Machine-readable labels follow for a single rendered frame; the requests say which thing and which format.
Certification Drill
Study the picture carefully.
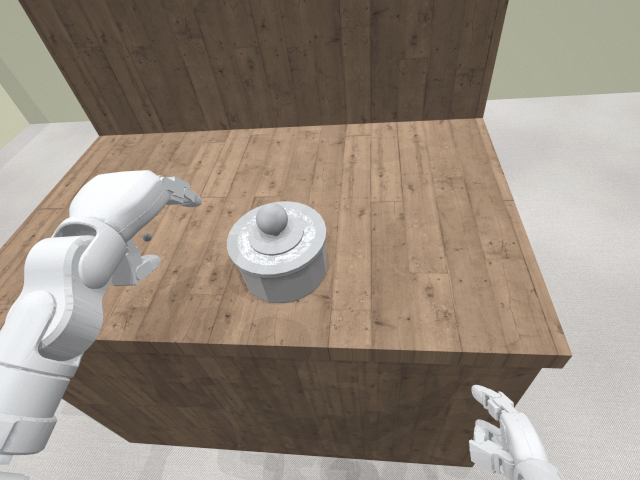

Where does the left robot forearm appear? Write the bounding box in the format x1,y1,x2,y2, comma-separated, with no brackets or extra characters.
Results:
0,216,127,465

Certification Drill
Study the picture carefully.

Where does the right robot forearm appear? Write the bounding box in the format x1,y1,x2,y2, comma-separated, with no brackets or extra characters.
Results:
513,459,565,480

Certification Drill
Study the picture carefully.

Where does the lid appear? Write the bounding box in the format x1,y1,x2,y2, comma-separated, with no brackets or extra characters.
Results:
227,201,327,278

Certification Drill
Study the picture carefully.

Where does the table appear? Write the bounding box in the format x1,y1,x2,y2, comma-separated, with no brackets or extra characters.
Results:
0,0,572,467

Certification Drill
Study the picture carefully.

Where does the pot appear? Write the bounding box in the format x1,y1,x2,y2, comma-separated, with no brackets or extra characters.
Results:
239,245,327,303

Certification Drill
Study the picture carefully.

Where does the left robot hand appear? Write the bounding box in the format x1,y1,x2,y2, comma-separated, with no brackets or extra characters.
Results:
69,170,202,286

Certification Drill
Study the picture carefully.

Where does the knob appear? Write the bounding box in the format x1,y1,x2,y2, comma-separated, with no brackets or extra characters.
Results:
256,203,288,235

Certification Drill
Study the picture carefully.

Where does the right robot hand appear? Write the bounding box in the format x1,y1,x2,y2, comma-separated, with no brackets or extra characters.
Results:
469,385,549,480

